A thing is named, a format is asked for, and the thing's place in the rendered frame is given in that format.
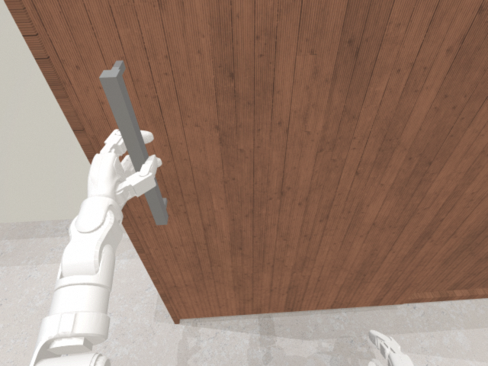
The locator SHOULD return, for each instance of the handle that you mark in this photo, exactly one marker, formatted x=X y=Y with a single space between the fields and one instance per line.
x=116 y=92

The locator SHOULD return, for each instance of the wardrobe door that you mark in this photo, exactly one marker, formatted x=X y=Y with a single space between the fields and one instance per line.
x=316 y=154
x=466 y=266

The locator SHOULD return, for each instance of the robot left forearm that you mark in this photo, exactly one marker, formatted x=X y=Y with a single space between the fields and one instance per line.
x=78 y=317

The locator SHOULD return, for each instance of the right robot hand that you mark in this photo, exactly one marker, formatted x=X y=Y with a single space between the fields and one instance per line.
x=390 y=350

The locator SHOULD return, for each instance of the left robot hand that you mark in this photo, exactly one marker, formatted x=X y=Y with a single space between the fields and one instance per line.
x=108 y=177

